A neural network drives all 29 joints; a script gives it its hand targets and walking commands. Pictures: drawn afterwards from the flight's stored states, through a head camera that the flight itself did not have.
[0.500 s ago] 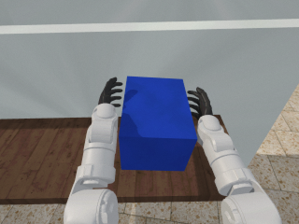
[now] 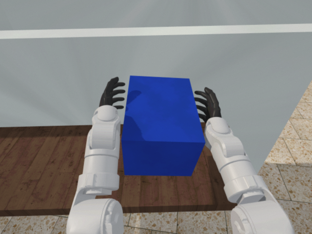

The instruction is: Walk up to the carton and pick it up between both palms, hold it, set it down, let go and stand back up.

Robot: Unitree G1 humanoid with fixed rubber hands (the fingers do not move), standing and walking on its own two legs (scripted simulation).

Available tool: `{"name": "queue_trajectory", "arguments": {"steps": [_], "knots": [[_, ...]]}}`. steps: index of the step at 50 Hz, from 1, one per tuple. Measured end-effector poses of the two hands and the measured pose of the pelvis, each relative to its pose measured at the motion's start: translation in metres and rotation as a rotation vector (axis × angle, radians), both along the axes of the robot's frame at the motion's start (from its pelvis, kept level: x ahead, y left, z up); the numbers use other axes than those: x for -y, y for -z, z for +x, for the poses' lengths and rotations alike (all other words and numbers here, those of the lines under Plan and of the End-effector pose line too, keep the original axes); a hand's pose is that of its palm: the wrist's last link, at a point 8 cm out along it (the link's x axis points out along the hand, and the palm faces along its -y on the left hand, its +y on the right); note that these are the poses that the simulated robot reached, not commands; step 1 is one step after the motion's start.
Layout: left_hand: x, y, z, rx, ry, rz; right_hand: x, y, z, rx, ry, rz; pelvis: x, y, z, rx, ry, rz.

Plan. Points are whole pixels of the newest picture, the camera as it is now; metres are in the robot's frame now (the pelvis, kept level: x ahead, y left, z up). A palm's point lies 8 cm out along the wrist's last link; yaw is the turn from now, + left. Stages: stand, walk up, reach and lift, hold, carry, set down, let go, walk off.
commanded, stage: hold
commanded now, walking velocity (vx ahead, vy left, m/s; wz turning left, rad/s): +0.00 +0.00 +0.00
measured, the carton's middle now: (159, 123) +0.39 +0.01 +0.12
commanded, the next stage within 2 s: none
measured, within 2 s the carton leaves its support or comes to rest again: neither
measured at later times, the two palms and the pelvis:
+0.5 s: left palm (103, 105) +0.36 +0.14 +0.21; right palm (211, 114) +0.36 -0.12 +0.18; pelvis +0.00 +0.00 +0.00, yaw +0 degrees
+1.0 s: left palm (102, 106) +0.36 +0.14 +0.21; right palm (211, 114) +0.36 -0.12 +0.18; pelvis +0.00 +0.00 +0.00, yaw +0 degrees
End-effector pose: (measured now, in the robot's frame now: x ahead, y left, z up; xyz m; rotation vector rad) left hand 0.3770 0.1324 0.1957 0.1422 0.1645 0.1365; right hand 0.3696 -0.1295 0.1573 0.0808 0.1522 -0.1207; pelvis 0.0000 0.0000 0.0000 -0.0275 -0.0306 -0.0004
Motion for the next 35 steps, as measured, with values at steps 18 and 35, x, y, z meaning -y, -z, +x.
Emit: {"name": "queue_trajectory", "arguments": {"steps": [18,35], "knots": [[-0.005,-0.012,-0.010,0.009,-0.011,-0.002,-0.004,-0.014,-0.006,0.012,-0.008,0.005,0.000,0.000,-0.002,0.019,-0.001,0.000],[-0.007,-0.017,-0.016,0.006,-0.014,0.006,-0.006,-0.019,-0.010,0.014,-0.013,0.007,0.000,0.000,-0.004,0.029,-0.001,0.001]]}}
